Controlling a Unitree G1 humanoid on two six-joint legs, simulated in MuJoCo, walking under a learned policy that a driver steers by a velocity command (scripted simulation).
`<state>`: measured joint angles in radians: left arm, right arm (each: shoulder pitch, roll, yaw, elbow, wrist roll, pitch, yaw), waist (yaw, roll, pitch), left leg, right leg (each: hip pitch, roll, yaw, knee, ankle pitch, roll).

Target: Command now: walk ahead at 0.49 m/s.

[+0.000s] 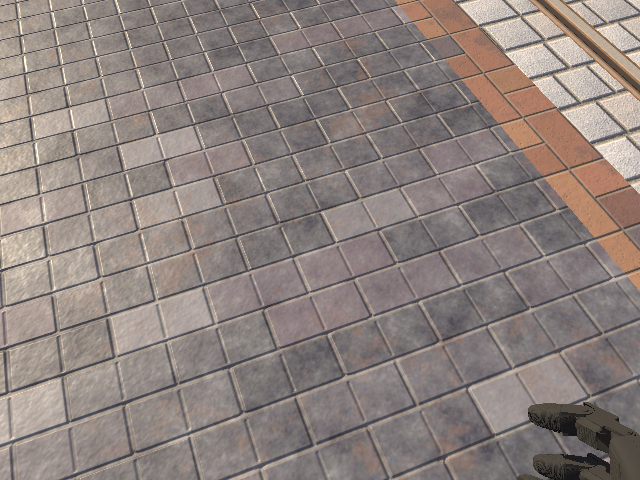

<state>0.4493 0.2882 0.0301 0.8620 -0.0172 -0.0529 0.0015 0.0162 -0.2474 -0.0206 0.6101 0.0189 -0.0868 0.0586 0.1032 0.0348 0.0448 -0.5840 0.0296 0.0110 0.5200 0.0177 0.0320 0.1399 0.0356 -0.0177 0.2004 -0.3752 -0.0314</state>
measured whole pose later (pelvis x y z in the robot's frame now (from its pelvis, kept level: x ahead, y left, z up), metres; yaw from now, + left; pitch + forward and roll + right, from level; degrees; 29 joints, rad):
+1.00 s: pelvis +0.56 -0.09 +0.01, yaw -29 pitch +2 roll +0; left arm 0.35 0.30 0.07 0.70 -0.02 -0.04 0.01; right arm 0.02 -0.29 -0.03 0.69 0.00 -0.10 0.02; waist 0.08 0.05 0.04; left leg -0.58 0.03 -0.11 0.54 0.03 -0.06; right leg -0.10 0.11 0.18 0.40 -0.31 -0.08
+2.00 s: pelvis +0.96 -0.42 +0.01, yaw -39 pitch +1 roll -3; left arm 0.29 0.27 0.06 0.78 0.01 -0.07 0.02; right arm 0.12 -0.28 -0.04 0.77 0.01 -0.05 0.05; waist 0.05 0.05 0.04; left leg -0.64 0.07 -0.02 0.64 0.06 -0.01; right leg 0.02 0.05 -0.16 0.26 -0.29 -0.03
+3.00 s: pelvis +1.05 -0.51 +0.00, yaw -3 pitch +1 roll +0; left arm 0.14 0.31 0.08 0.72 0.00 0.01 0.02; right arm 0.17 -0.30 -0.08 0.59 0.02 0.07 0.01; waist 0.02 -0.04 0.05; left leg -0.29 -0.02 0.02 0.56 -0.30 0.04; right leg -0.33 -0.13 -0.11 0.67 -0.38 0.05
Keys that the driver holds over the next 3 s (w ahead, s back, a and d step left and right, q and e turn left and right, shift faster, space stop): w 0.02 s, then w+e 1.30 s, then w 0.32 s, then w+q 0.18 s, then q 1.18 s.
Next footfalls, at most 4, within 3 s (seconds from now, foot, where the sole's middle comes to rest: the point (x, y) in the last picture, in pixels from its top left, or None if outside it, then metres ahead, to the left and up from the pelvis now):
0.04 left None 0.22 0.12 -0.77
0.60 right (445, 467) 0.49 -0.15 -0.77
1.08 left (409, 318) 0.82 -0.07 -0.77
1.58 right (579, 320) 0.85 -0.46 -0.77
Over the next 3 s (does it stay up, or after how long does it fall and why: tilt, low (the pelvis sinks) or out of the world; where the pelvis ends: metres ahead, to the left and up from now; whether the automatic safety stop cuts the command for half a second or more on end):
stays up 1.05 -0.51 0.00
